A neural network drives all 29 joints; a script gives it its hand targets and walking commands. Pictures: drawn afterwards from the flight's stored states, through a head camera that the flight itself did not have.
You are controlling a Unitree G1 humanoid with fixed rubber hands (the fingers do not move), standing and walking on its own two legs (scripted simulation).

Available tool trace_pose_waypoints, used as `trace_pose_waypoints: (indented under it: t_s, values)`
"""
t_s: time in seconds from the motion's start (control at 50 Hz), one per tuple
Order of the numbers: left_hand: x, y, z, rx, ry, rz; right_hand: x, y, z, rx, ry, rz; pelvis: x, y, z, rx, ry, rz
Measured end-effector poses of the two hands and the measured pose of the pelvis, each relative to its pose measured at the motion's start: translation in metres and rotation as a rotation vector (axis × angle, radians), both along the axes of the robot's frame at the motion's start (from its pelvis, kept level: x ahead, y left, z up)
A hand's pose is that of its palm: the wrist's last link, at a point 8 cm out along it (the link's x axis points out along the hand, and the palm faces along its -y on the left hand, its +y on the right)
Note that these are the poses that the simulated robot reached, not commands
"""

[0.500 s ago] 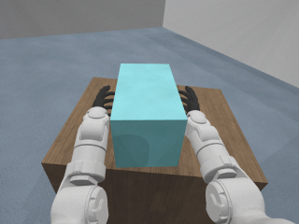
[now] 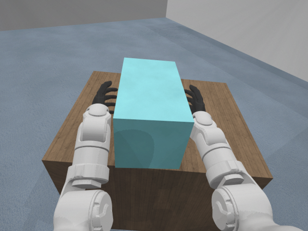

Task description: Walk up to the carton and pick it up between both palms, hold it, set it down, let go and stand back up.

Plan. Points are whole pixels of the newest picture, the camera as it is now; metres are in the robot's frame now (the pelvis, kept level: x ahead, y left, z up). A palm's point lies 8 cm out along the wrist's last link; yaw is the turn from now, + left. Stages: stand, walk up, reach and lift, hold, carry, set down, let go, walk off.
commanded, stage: hold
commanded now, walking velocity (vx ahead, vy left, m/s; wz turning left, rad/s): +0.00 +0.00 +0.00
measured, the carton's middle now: (148, 107) +0.43 +0.03 +0.13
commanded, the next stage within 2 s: none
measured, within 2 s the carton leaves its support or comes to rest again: neither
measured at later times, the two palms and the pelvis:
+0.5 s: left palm (99, 108) +0.38 +0.16 +0.16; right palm (197, 107) +0.40 -0.10 +0.17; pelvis +0.01 +0.00 +0.00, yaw +0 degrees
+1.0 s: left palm (101, 105) +0.39 +0.15 +0.17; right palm (198, 108) +0.39 -0.10 +0.17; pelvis +0.01 +0.00 +0.00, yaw +0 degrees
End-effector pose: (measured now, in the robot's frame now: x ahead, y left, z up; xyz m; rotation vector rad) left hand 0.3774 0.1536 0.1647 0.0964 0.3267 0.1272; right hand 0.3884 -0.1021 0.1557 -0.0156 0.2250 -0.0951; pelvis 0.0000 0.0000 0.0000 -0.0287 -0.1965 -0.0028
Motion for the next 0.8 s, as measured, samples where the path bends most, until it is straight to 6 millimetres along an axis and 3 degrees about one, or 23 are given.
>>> trace_pose_waypoints:
  t_s: [0.06, 0.16, 0.22, 0.3, 0.44, 0.5, 0.68, 0.8]
  values:
    - [0.005, 0.0, 0.002, -0.042, -0.033, 0.012, 0.006, 0.0, 0.009, 0.002, -0.034, -0.004, 0.005, 0.0, 0.001, 0.0, 0.012, 0.0]
    - [0.012, 0.001, 0.031, -0.078, -0.145, 0.025, 0.014, 0.001, 0.044, 0.009, -0.143, -0.004, 0.016, 0.0, 0.001, 0.0, 0.03, 0.0]
    - [0.012, 0.002, 0.044, -0.067, -0.171, 0.026, 0.015, 0.002, 0.055, 0.01, -0.169, -0.002, 0.021, 0.0, 0.002, 0.0, 0.03, 0.0]
    - [0.01, 0.002, 0.04, -0.02, -0.127, 0.005, 0.013, 0.002, 0.051, 0.005, -0.13, -0.002, 0.022, 0.0, 0.001, 0.0, 0.009, 0.001]
    - [0.007, 0.003, 0.004, -0.014, -0.011, -0.016, 0.009, 0.003, 0.018, -0.005, -0.02, -0.008, 0.014, 0.0, 0.001, 0.0, -0.009, 0.002]
    - [0.005, 0.003, -0.002, -0.055, -0.016, -0.005, 0.007, 0.003, 0.015, 0.018, -0.025, -0.013, 0.013, 0.0, 0.001, 0.0, -0.011, 0.002]
    - [-0.002, -0.004, 0.039, -0.059, -0.159, 0.007, -0.002, -0.004, 0.052, 0.056, -0.166, -0.021, 0.012, 0.0, 0.001, 0.0, -0.012, 0.002]
    - [-0.008, -0.002, 0.033, 0.019, -0.1, -0.014, -0.007, -0.003, 0.036, 0.051, -0.106, -0.014, 0.008, 0.0, 0.0, 0.0, -0.017, 0.002]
